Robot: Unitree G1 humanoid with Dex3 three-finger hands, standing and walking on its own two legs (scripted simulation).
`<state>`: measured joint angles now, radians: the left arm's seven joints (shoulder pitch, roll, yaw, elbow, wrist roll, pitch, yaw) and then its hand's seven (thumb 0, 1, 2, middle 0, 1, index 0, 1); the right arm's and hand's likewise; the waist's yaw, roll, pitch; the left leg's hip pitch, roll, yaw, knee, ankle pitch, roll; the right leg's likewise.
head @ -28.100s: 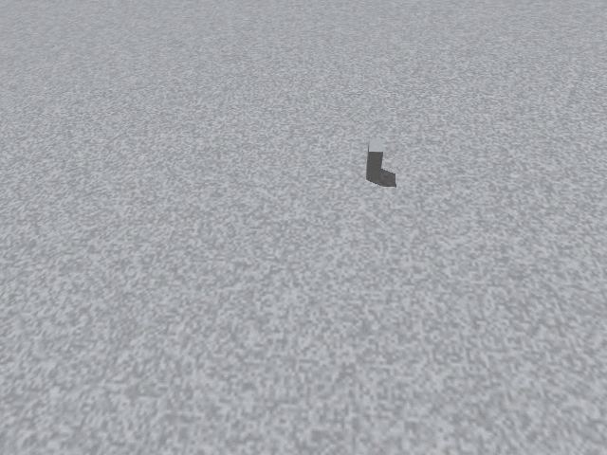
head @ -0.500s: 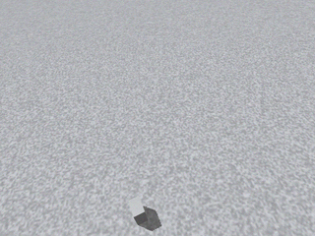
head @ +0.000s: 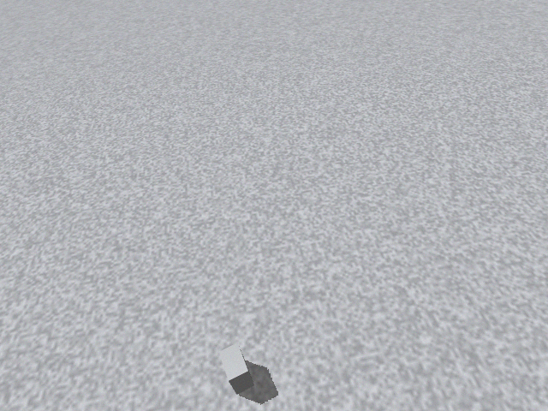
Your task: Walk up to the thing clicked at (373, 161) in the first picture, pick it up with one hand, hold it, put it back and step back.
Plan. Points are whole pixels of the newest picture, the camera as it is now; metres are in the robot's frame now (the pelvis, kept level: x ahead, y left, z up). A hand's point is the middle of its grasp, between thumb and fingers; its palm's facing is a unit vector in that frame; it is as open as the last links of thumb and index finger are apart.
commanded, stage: stand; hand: left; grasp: from the side
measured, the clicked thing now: (237, 369) +0.38 +0.21 -0.70
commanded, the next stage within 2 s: step back in 0.34 s
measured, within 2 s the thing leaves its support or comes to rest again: neither
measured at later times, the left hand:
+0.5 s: hand out of the picture +0.08 +0.27 -0.16, palm faces +0.00 -0.93 -0.37, open 7.4 cm
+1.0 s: hand out of the picture +0.04 +0.32 -0.18, palm faces -0.08 -0.93 -0.36, open 7.4 cm
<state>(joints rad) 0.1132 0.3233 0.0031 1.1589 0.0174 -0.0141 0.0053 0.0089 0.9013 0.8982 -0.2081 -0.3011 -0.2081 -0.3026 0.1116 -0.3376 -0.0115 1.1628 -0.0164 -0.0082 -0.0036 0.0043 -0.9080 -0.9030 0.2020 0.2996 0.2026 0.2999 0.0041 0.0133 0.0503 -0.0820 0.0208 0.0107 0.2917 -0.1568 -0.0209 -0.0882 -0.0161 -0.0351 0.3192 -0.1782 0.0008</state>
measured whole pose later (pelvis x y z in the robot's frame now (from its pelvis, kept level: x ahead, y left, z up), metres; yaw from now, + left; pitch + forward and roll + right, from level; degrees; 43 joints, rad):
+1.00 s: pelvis -0.09 +0.07 -0.02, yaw -3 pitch -2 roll +0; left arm 0.09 0.38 0.06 0.89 0.01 0.07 0.02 0.01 0.90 0.90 -0.21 -0.30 -0.21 -0.30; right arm 0.13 -0.34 -0.05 0.88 -0.02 0.02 -0.03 0.00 -0.90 -0.90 0.21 0.30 0.21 0.30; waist -0.01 -0.03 0.21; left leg -0.27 -0.05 0.06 0.58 -0.28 0.08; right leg -0.32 0.06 0.11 0.84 -0.45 0.01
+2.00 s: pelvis -0.36 +0.04 -0.03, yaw -5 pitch -3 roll +2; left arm 0.22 0.35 0.07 0.83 0.05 0.06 -0.03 0.01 0.90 0.90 -0.21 -0.30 -0.21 -0.30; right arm 0.13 -0.41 -0.06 0.84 -0.01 0.05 -0.04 0.00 -0.91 -0.90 0.20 0.30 0.20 0.30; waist 0.04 0.03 0.15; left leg -0.50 -0.04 -0.09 0.96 -0.47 -0.01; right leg -0.26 0.00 0.06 0.69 -0.37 -0.02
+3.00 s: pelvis -0.65 -0.01 -0.03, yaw +2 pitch -2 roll +0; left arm 0.23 0.39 0.08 0.89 0.05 -0.01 -0.01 0.01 0.90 0.90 -0.21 -0.30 -0.21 -0.30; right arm 0.27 -0.39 -0.06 0.99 -0.04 0.03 0.01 0.01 -0.91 -0.90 0.20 0.30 0.20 0.30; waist 0.03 0.04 0.06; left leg -0.25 -0.02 -0.05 0.66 -0.44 -0.01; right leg -0.29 -0.05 -0.05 0.68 -0.36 0.00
